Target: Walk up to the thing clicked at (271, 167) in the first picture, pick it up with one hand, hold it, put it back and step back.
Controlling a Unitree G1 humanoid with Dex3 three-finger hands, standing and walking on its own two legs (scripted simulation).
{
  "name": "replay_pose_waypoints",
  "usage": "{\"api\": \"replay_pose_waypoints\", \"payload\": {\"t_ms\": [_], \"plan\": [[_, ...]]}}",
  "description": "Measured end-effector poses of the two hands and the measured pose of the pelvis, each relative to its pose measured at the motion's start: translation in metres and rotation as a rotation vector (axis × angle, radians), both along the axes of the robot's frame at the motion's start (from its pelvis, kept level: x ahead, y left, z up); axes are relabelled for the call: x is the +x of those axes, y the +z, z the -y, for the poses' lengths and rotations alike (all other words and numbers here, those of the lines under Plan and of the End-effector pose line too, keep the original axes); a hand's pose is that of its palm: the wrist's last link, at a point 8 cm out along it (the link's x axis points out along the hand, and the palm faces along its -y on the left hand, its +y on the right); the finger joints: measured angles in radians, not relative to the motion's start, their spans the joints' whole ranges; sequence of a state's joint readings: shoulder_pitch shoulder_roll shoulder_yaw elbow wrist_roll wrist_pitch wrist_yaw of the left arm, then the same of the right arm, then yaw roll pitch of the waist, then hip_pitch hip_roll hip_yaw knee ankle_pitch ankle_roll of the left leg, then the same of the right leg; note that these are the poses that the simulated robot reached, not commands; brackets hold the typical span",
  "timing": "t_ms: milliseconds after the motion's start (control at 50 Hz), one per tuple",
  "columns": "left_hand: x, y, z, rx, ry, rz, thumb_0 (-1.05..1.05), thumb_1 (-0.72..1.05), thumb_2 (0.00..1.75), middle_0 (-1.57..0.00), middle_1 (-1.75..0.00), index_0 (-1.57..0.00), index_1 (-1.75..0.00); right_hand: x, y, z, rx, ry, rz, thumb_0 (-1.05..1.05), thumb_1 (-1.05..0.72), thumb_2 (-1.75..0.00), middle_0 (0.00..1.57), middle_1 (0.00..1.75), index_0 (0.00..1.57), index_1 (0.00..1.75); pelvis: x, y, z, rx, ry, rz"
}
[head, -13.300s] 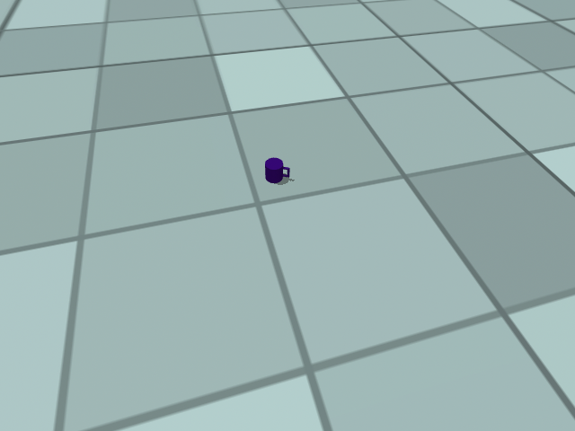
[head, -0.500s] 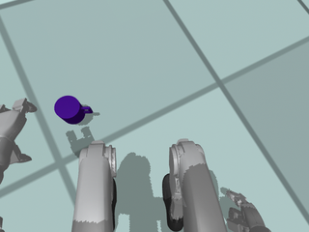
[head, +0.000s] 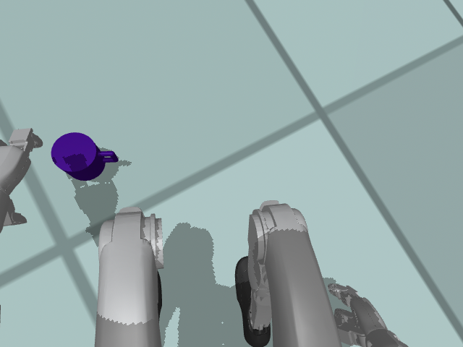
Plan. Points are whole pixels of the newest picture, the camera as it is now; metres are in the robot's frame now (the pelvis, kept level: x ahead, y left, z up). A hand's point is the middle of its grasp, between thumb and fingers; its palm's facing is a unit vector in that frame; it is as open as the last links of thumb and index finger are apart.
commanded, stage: rise first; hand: left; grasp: from above
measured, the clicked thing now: (88, 157) +0.47 +0.28 -0.31
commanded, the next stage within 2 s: approach in 0.74 s
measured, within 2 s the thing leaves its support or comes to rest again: neither
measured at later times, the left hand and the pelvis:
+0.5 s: hand (27, 182) +0.38 +0.34 -0.19, palm faces -0.46 -0.08 -0.89, open 14.1 cm; pelvis +0.01 +0.00 -0.02, yaw -1 degrees
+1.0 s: hand (40, 177) +0.40 +0.33 -0.21, palm faces -0.47 -0.07 -0.88, open 14.0 cm; pelvis +0.01 +0.00 -0.03, yaw -1 degrees
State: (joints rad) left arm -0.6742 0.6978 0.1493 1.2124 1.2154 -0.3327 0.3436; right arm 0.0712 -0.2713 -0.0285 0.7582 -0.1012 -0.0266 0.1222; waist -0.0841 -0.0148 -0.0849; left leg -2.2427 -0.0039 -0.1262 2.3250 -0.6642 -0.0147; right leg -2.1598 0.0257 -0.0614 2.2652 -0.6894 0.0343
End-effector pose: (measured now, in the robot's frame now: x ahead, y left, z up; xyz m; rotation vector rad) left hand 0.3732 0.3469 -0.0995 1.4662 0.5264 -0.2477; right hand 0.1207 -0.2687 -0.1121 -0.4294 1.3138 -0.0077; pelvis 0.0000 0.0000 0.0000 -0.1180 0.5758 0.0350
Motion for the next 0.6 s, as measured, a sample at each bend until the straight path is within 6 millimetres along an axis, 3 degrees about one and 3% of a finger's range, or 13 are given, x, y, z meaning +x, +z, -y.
{"api": "replay_pose_waypoints", "payload": {"t_ms": [260,600], "plan": [[0.011,-0.020,0.003,0.010,-0.031,0.017,0.00,-0.51,0.99,-0.11,-0.98,-0.10,-0.98,-0.005,-0.013,0.002,-0.012,-0.003,-0.047,0.00,-0.91,-0.90,0.20,0.30,0.20,0.30,0.006,-0.013,0.000,-0.001,-0.010,-0.006],[0.020,-0.033,0.009,0.016,-0.013,0.013,0.00,-0.53,1.00,-0.09,-1.02,-0.08,-1.02,-0.015,-0.019,0.006,-0.017,-0.017,-0.070,0.00,-0.91,-0.90,0.20,0.30,0.20,0.30,0.009,-0.020,0.002,0.001,-0.014,-0.013]]}}
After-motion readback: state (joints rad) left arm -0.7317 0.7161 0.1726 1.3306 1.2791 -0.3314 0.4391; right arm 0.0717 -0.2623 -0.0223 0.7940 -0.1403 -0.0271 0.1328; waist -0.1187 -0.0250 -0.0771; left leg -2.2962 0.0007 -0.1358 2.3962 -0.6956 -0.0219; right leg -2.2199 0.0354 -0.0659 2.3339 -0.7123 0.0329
